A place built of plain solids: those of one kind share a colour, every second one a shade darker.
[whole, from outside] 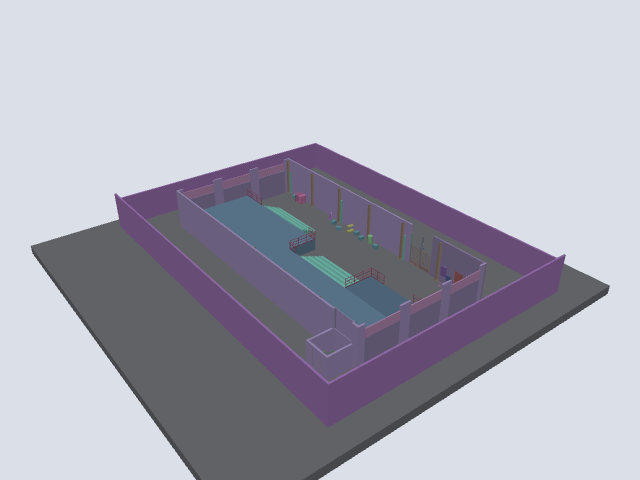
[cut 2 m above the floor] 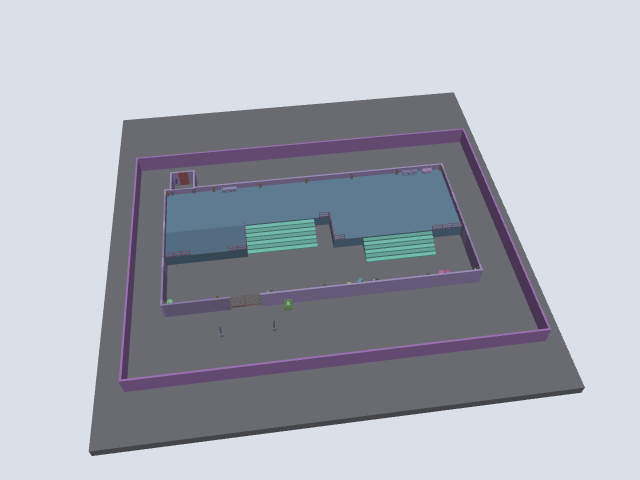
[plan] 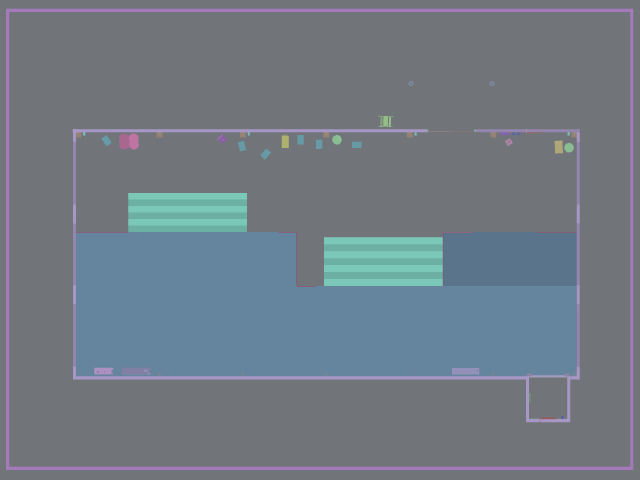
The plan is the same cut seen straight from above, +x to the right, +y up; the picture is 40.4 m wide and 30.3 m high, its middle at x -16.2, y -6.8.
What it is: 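A split-level store; one tall room on two levels; a low floor behind the doors and a raised floor 1.29 m over it, whose front bears 3 heads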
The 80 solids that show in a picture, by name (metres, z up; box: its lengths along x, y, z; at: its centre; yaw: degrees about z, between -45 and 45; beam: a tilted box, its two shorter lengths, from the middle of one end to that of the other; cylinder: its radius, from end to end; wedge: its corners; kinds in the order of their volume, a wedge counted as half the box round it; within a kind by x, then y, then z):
{
 "raised_floor_bank_1": {"box": [13.95, 3.4, 1.34], "at": [-24.62, -8.0, 0.62]},
 "raised_floor_bank_2": {"box": [31.6, 5.7, 1.34], "at": [-15.8, -12.55, 0.62]},
 "raised_floor_bank_3": {"box": [8.45, 3.4, 1.34], "at": [-4.22, -8.0, 0.62]},
 "yard_bound_1": {"box": [0.2, 29.11, 3.64], "at": [-35.92, -6.76, 1.77]},
 "yard_bound_2": {"box": [39.6, 0.2, 4.34], "at": [-16.22, -21.21, 2.12]},
 "yard_bound_3": {"box": [39.6, 0.2, 3.64], "at": [-16.22, 7.7, 1.77]},
 "yard_bound_4": {"box": [0.2, 29.11, 4.34], "at": [3.48, -6.76, 2.12]},
 "wall_1": {"box": [0.2, 0.81, 4.65], "at": [-31.7, -15.2, 2.27]},
 "wall_2": {"box": [0.2, 3.96, 3.15], "at": [-31.7, -12.82, 1.52]},
 "wall_3": {"box": [0.2, 1.21, 4.65], "at": [-31.7, -10.25, 2.27]},
 "wall_4": {"box": [0.2, 3.91, 3.15], "at": [-31.7, -7.7, 1.52]},
 "wall_5": {"box": [0.2, 1.21, 4.65], "at": [-31.7, -5.15, 2.27]},
 "wall_6": {"box": [0.2, 3.96, 3.15], "at": [-31.7, -2.58, 1.52]},
 "wall_7": {"box": [0.2, 0.81, 4.65], "at": [-31.7, -0.2, 2.27]},
 "wall_8": {"box": [22.41, 0.2, 4.65], "at": [-20.6, 0.1, 2.27]},
 "wall_9": {"box": [28.8, 0.2, 4.65], "at": [-17.4, -15.5, 2.27]},
 "wall_10": {"box": [0.2, 2.9, 2.55], "at": [-3.1, -16.85, 1.23]},
 "wall_11": {"box": [6.61, 0.2, 4.65], "at": [-3.1, 0.1, 2.27]},
 "wall_12": {"box": [2.8, 0.2, 2.55], "at": [-1.8, -18.2, 1.23]},
 "wall_13": {"box": [2.4, 0.06, 2.55], "at": [-1.8, -15.43, 1.23]},
 "wall_14": {"box": [2.52, 0.06, 4.65], "at": [-1.8, -15.37, 2.27]},
 "wall_15": {"box": [0.2, 2.9, 2.55], "at": [-0.5, -16.85, 1.23]},
 "wall_16": {"box": [0.8, 0.2, 4.65], "at": [-0.2, -15.5, 2.27]},
 "wall_17": {"box": [0.2, 0.81, 4.65], "at": [0.1, -15.2, 2.27]},
 "wall_18": {"box": [0.2, 3.96, 3.15], "at": [0.1, -12.82, 1.52]},
 "wall_19": {"box": [0.2, 1.21, 4.65], "at": [0.1, -10.25, 2.27]},
 "wall_20": {"box": [0.2, 3.91, 3.15], "at": [0.1, -7.7, 1.52]},
 "wall_21": {"box": [0.2, 1.21, 4.65], "at": [0.1, -5.15, 2.27]},
 "wall_22": {"box": [0.2, 3.96, 3.15], "at": [0.1, -2.58, 1.52]},
 "wall_23": {"box": [0.2, 0.81, 4.65], "at": [0.1, -0.2, 2.27]},
 "door_landing_1": {"box": [7.5, 0.43, 1.16], "at": [-24.55, -6.1, 0.53]},
 "door_landing_2": {"box": [7.5, 0.43, 0.97], "at": [-24.55, -5.69, 0.44]},
 "door_landing_3": {"box": [7.5, 0.43, 0.79], "at": [-24.55, -5.28, 0.34]},
 "door_landing_4": {"box": [7.5, 0.43, 0.6], "at": [-24.55, -4.87, 0.25]},
 "door_landing_5": {"box": [7.5, 0.43, 0.42], "at": [-24.55, -4.46, 0.16]},
 "door_landing_6": {"box": [7.5, 0.43, 0.23], "at": [-24.55, -4.04, 0.07]},
 "door_landing_7": {"box": [7.5, 0.46, 1.18], "at": [-12.2, -9.49, 0.54]},
 "door_landing_8": {"box": [7.5, 0.46, 1.02], "at": [-12.2, -9.05, 0.46]},
 "door_landing_9": {"box": [7.5, 0.46, 0.86], "at": [-12.2, -8.61, 0.38]},
 "door_landing_10": {"box": [7.5, 0.46, 0.7], "at": [-12.2, -8.17, 0.3]},
 "door_landing_11": {"box": [7.5, 0.46, 0.53], "at": [-12.2, -7.73, 0.22]},
 "door_landing_12": {"box": [7.5, 0.46, 0.37], "at": [-12.2, -7.3, 0.14]},
 "door_landing_13": {"box": [7.5, 0.46, 0.21], "at": [-12.2, -6.86, 0.06]},
 "window_pane_1": {"box": [0.1, 3.95, 1.01], "at": [-31.75, -12.82, 3.59]},
 "window_pane_2": {"box": [0.1, 3.9, 1.01], "at": [-31.75, -7.7, 3.59]},
 "window_pane_3": {"box": [0.1, 3.95, 1.01], "at": [-31.75, -2.58, 3.59]},
 "window_pane_4": {"box": [0.1, 3.95, 1.01], "at": [0.15, -12.82, 3.59]},
 "window_pane_5": {"box": [0.1, 3.9, 1.01], "at": [0.15, -7.7, 3.59]},
 "window_pane_6": {"box": [0.1, 3.95, 1.01], "at": [0.15, -2.58, 3.59]},
 "pallet_load_1": {"cylinder": 0.3, "from": [-28.57, -0.78, 0.14], "to": [-28.57, -0.78, 1.01]},
 "pallet_load_2": {"cylinder": 0.3, "from": [-28.56, -0.39, 0.14], "to": [-28.56, -0.39, 1.01]},
 "pallet_load_3": {"cylinder": 0.3, "from": [-27.96, -0.38, 0.14], "to": [-27.96, -0.38, 1.01]},
 "pallet_load_4": {"cylinder": 0.3, "from": [-27.94, -0.78, 0.14], "to": [-27.94, -0.78, 1.01]},
 "carton_1": {"box": [0.4, 0.6, 0.45], "at": [-29.68, -0.53, 0.17], "yaw": 34.2},
 "carton_2": {"box": [0.4, 0.6, 0.45], "at": [-21.12, -0.88, 0.17], "yaw": 13.3},
 "carton_3": {"box": [0.4, 0.6, 0.45], "at": [-19.62, -1.38, 0.17], "yaw": -39.9},
 "carton_4": {"box": [0.4, 0.6, 0.45], "at": [-17.43, -0.47, 0.17], "yaw": -0.7},
 "carton_5": {"box": [0.4, 0.6, 0.45], "at": [-16.26, -0.76, 0.17]},
 "carton_6": {"box": [0.6, 0.4, 0.45], "at": [-13.87, -0.8, 0.17]},
 "drum_1": {"cylinder": 0.3, "from": [-15.12, -0.47, 0.0], "to": [-15.12, -0.47, 0.87]},
 "drum_2": {"cylinder": 0.3, "from": [-0.47, -0.97, 0.0], "to": [-0.47, -0.97, 0.87]},
 "door_leaf_1": {"box": [1.0, 0.044, 2.15], "at": [-2.65, 0.0, 1.02]},
 "door_leaf_2": {"box": [1.0, 0.044, 2.15], "at": [-1.8, -18.1, 1.02]},
 "downpipe_1": {"box": [0.14, 0.2, 3.05], "at": [-20.7, -0.1, 1.49]},
 "downpipe_2": {"box": [0.14, 0.2, 3.05], "at": [-10.16, -0.1, 1.49]},
 "distribution_board_1": {"box": [0.6, 0.18, 1.1], "at": [-4.52, -0.09, 1.4]},
 "bench_things_1": {"box": [1.69, 0.4, 0.07], "at": [-27.88, -15.08, 1.71]},
 "bench_things_2": {"box": [1.71, 0.4, 0.07], "at": [-7.01, -15.08, 1.71]},
 "steel_column_1": {"box": [0.26, 0.014, 4.45], "at": [-31.46, -0.26, 2.17]},
 "steel_column_2": {"box": [0.26, 0.014, 4.45], "at": [-15.8, -0.26, 2.17]},
 "steel_column_3": {"box": [0.26, 0.014, 4.45], "at": [-10.53, -0.26, 2.17]},
 "steel_column_4": {"box": [0.26, 0.014, 4.45], "at": [-5.27, -0.26, 2.17]},
 "steel_column_5": {"box": [0.26, 0.014, 4.45], "at": [-5.27, -0.02, 2.17]},
 "beyond_cable_drum_1": {"box": [0.3, 0.64, 0.23], "at": [-12.06, 0.68, 0.48], "yaw": -2.0},
 "drip_tray_1": {"box": [0.5, 0.8, 0.09], "at": [-1.13, -0.93, -0.01], "yaw": 2.9},
 "bench_short_1": {"box": [1.09, 0.4, 0.07], "at": [-29.9, -15.07, 1.7]},
 "deck_rail_1": {"box": [3.3, 0.05, 0.05], "at": [-29.95, -6.33, 2.0]},
 "deck_rail_2": {"box": [0.05, 3.4, 0.05], "at": [-17.68, -8.0, 2.0]},
 "deck_rail_3": {"box": [0.05, 3.4, 0.05], "at": [-8.42, -8.0, 2.0]},
 "file_trolley_1": {"box": [0.44, 0.8, 0.035], "at": [-18.4, -0.6, 0.81]}
}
